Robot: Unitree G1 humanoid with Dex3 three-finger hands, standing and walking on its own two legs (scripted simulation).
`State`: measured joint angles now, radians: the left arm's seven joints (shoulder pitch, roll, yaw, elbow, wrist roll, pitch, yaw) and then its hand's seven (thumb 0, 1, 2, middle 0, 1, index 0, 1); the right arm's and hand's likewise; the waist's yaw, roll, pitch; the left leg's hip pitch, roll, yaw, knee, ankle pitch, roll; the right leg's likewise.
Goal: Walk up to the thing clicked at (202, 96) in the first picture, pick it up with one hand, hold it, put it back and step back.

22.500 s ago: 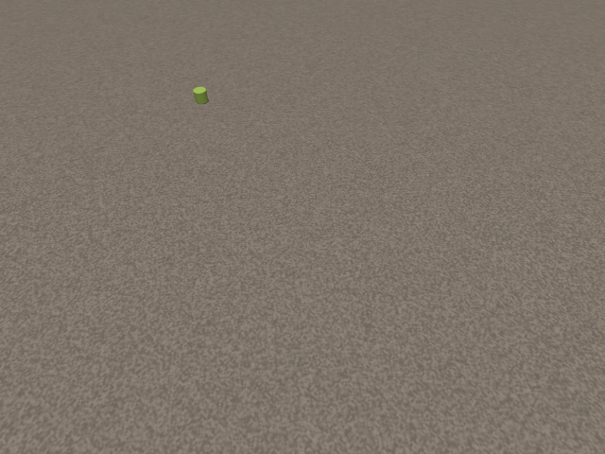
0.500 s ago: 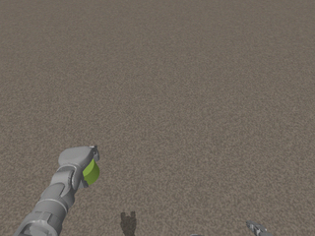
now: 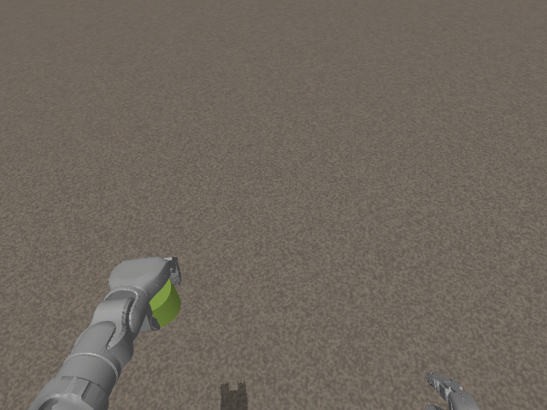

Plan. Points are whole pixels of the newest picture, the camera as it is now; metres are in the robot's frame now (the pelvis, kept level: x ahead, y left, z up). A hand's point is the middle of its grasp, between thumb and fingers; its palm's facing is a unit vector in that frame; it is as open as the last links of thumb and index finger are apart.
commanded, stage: hold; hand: left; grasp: from above
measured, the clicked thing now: (154, 299) +0.32 +0.23 -0.07
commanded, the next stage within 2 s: crouch in 1.22 s
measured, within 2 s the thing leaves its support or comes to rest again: neither
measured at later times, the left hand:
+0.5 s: hand (148, 313) +0.28 +0.21 -0.03, palm faces -0.44 -0.05 -0.89, open 10.0 cm
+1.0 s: hand (142, 312) +0.27 +0.22 -0.03, palm faces -0.45 -0.05 -0.89, open 9.9 cm
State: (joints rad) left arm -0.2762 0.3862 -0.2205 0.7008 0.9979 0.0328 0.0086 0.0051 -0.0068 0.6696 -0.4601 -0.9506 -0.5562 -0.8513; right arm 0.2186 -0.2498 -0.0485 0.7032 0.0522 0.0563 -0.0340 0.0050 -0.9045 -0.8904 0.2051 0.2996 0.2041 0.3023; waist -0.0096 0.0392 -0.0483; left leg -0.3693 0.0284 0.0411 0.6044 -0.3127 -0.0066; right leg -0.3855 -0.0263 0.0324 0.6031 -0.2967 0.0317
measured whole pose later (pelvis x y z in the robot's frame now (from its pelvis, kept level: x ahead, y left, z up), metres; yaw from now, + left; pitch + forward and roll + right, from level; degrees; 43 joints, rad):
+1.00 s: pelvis -0.01 +0.00 +0.01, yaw +0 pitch +1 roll +0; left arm -0.22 0.40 -0.22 0.59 0.99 0.01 -0.05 0.01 -0.01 0.67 -0.48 -0.94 -0.57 -0.84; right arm 0.16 -0.24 -0.03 0.69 0.06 0.07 -0.06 0.01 -0.91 -0.90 0.20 0.30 0.20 0.30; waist 0.02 0.05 0.00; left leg -0.25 0.02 0.04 0.48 -0.24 -0.01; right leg -0.28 -0.03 0.03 0.50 -0.23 0.03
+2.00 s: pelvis -0.06 +0.00 -0.14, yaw +1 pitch +27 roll -2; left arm -0.66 0.46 -0.09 1.19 1.18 -0.07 0.35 0.00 0.01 0.65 -0.44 -0.95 -0.55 -0.85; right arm 0.23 -0.27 -0.08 0.73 -0.02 0.03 -0.02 0.00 -0.90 -0.89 0.21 0.30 0.20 0.30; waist -0.12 0.02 -0.16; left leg -1.33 0.04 -0.02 1.40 -0.54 0.00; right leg -1.31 -0.02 0.00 1.36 -0.51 0.04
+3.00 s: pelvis -0.08 +0.00 -0.38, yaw -3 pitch +37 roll -7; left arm -0.98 0.74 0.12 1.39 1.29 -0.21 0.32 0.00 -0.02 0.67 -0.48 -0.92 -0.59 -0.82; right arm 0.18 -0.27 0.01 0.72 -0.12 -0.03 0.14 0.00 -0.91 -0.90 0.21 0.30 0.21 0.30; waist -0.24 0.00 -0.06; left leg -2.20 0.01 -0.11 2.25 -0.70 0.00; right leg -2.14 -0.01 -0.03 2.16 -0.68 0.06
